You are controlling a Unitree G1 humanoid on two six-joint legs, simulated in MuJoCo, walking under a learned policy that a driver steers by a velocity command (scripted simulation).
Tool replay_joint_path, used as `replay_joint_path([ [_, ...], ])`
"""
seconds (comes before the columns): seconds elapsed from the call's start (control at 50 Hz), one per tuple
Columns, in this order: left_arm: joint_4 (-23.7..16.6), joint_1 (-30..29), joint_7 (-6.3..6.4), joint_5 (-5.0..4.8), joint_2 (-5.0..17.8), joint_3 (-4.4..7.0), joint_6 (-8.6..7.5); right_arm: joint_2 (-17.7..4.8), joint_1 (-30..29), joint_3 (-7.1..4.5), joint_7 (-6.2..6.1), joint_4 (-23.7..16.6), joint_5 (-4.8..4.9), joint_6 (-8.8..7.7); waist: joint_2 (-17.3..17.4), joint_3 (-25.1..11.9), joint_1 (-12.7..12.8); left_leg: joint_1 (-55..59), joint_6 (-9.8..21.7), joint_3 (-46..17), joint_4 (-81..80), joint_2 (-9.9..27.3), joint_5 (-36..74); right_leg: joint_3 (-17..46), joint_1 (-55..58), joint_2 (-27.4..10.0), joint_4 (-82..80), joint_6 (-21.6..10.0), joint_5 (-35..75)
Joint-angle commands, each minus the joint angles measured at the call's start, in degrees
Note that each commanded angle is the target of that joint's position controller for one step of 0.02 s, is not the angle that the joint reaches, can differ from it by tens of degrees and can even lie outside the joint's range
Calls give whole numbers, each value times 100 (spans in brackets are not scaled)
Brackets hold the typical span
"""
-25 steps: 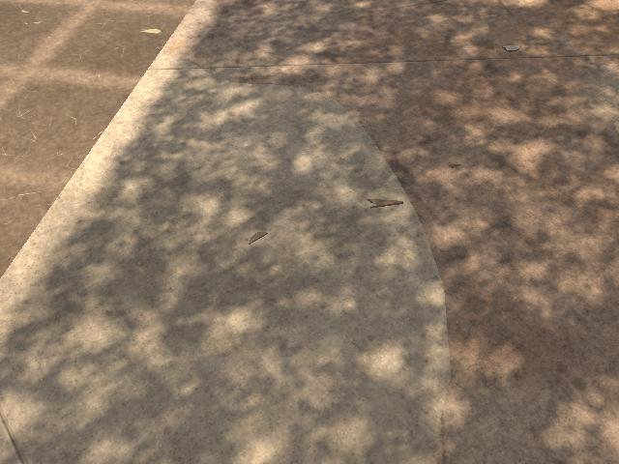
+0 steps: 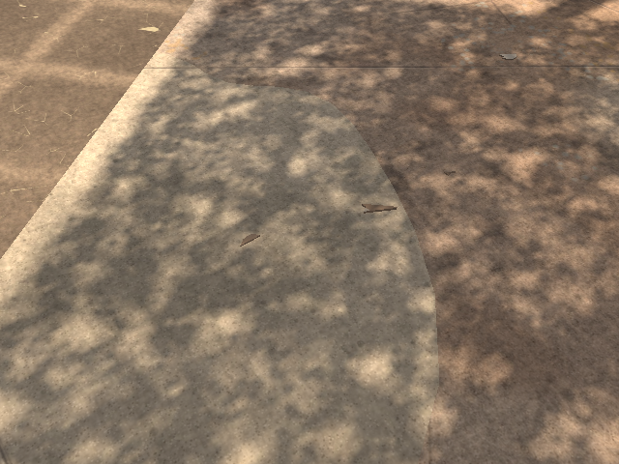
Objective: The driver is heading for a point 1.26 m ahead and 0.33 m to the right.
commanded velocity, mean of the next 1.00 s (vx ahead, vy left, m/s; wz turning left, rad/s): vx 0.08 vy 0.00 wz -0.01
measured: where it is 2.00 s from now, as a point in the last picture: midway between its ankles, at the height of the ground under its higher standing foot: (354, 438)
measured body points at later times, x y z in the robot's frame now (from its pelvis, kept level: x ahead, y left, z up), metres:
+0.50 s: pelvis +0.00 -0.02 +0.00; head +0.01 -0.02 +0.45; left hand +0.07 +0.24 -0.13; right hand +0.05 -0.28 -0.14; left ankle +0.01 +0.14 -0.74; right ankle -0.01 -0.11 -0.74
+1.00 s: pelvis +0.06 +0.03 +0.00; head +0.07 +0.05 +0.45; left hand +0.05 +0.31 -0.15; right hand +0.14 -0.25 -0.12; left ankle +0.09 +0.15 -0.74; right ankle -0.01 -0.10 -0.74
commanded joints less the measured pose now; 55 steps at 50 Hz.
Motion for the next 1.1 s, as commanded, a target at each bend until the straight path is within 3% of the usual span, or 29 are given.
replay_joint_path([
  [0.02, -206, -26, 21, -8, 619, 138, -80, -652, 43, -159, -39, -149, 2, -52, -32, -167, -10, 210, 91, -235, -354, 284, 1238, 442, -169, -409, -629, -100, 775],
  [0.38, 597, 188, 65, -36, 674, 88, -46, -610, 104, -136, -91, 787, 24, -87, -53, -29, 26, 224, -11, -76, -573, 252, 1148, 504, -40, -403, -901, -188, 768],
  [0.66, 971, 352, 80, -50, 652, 51, -3, -560, 219, -57, -109, 1228, 36, -110, -46, 19, 47, 153, -25, 18, -657, 258, 1104, 494, 29, -367, -952, -212, 892],
  [0.7, 1059, 467, 109, -70, 705, 71, 22, -447, 290, -23, -119, 1296, 57, -101, -214, -32, 82, 34, 2, 301, -410, 36, 79, 621, 36, -366, -1206, -313, -774],
  [0.72, 1060, 517, 133, -113, 930, 142, 39, -466, 202, -27, -118, 1247, 85, -121, -492, 101, 149, -335, 30, 547, 39, -141, -635, 990, 12, -566, -1438, -518, -1840],
  [0.74, 1082, 683, 153, -145, 1112, 199, 42, -487, 21, -20, -100, 1130, 98, -181, -788, 275, 238, -873, 68, 685, 547, -141, -962, 1699, 57, -1072, -1819, -818, -2735],
  [0.76, 1083, 778, 173, -154, 1279, 267, 17, -520, -207, -9, -60, 984, 112, -279, -961, 515, 315, -1259, 114, 700, 1124, 81, -956, 2432, -50, -1656, -2184, -1148, -3080],
  [0.8, 1064, 867, 180, -86, 1241, 302, -104, -582, -408, -42, 41, 861, 168, -451, -814, 798, 339, -2128, 198, 476, 2230, 501, -1258, 3020, 166, -2166, -2442, -1493, -2526],
  [0.86, 918, 686, 145, -200, 1038, 289, -181, -546, -355, -71, 169, 866, 211, -646, -469, 581, 201, -2260, 298, 575, 1727, 729, -975, 2180, 648, -1814, -2313, -1165, -1412],
  [0.92, 891, 647, 120, -246, 1194, 333, -124, -381, -249, -48, 247, 918, 205, -730, -646, 262, 67, -764, 201, 1069, 460, 389, -240, 1210, -23, -1279, -2015, -987, -777],
  [0.96, 861, 626, 94, -276, 1157, 312, -63, -475, 430, -128, 239, 1185, 212, -709, -484, 144, -270, 651, 107, 1314, -153, 56, 486, 1113, -936, -1049, -1530, -911, -870],
  [0.98, 818, 559, 76, -256, 973, 247, -73, -571, 896, -185, 204, 1313, 229, -688, -359, 44, -514, 1313, 130, 1195, -314, 102, 407, 1048, -1364, -887, -1100, -784, -819],
  [1.0, 689, 340, 25, -202, 561, 121, -117, -895, 1485, -275, 143, 1365, 202, -697, 401, -98, -814, 1982, 364, -4, -933, 1007, -284, 561, -1997, -400, 449, -435, -630],
  [1.02, 402, 354, 24, -152, 117, 17, -231, -1630, 2074, -400, 151, 1384, 112, -707, 1730, -551, -805, 2591, 1053, -2268, -1676, 2402, -1309, 106, -3028, 215, 2399, -177, -1443],
  [1.04, 370, 357, 39, -321, 524, 127, -296, -1387, 1889, -322, 204, 1406, -15, -804, 1198, -368, -681, 2034, 1511, -3237, -2060, 2782, -2563, 782, -3349, 14, 3529, -263, -1529],
  [1.06, 352, 355, 22, -427, 797, 197, -331, -1038, 1267, -216, 230, 1195, 52, -880, 828, 225, -423, 1659, 1333, -2637, -2138, 2590, -2650, 982, -3713, -283, 3858, -384, -954],
  [1.1, 500, 486, 17, -323, 790, 261, -330, -698, 540, -96, 271, 973, 112, -912, 680, 469, -133, 1271, 849, -1195, -2226, 2022, -1115, 973, -3492, -551, 3646, -381, 31],
])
